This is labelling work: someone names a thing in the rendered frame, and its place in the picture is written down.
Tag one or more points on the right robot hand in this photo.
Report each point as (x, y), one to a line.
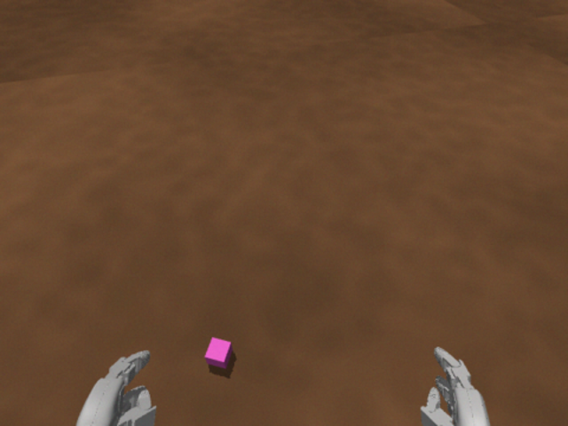
(464, 403)

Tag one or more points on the left robot hand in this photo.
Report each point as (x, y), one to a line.
(108, 406)

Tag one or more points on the cube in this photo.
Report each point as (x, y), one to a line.
(219, 352)

